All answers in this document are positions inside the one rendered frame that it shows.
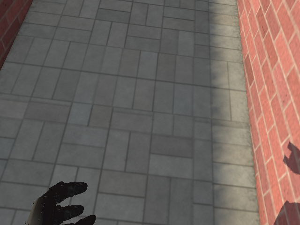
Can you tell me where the robot left hand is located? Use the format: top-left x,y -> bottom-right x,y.
24,181 -> 97,225

